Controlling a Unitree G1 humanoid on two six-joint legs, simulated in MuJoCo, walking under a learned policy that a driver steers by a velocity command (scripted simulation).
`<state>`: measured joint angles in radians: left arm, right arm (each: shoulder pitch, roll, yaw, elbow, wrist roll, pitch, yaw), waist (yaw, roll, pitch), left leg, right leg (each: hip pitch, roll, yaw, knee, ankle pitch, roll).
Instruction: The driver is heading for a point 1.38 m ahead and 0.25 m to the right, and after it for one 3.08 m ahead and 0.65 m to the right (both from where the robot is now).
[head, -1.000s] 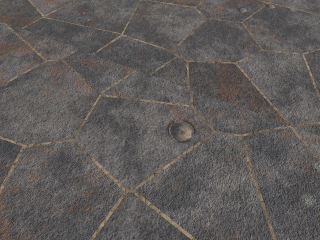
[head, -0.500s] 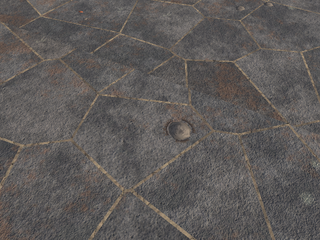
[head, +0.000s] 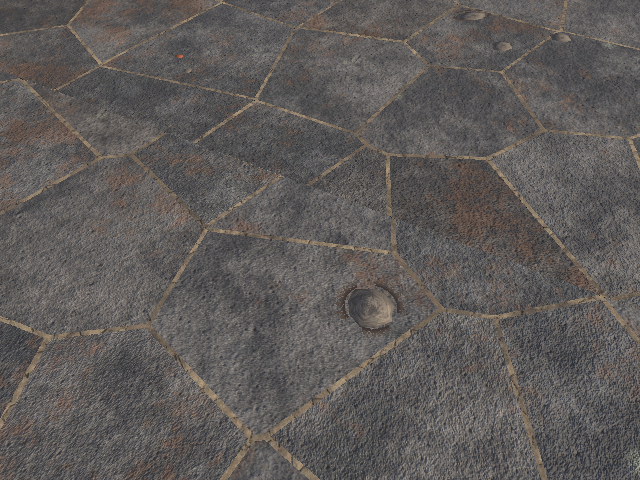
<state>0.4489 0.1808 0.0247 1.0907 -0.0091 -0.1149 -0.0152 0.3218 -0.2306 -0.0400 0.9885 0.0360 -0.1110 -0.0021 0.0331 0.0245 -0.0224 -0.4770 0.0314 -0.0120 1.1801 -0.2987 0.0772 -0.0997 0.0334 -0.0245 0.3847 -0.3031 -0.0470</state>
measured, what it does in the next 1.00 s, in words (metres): walks ahead: left foot, then right foot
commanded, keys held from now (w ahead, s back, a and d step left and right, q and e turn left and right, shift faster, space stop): w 0.48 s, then w+e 0.52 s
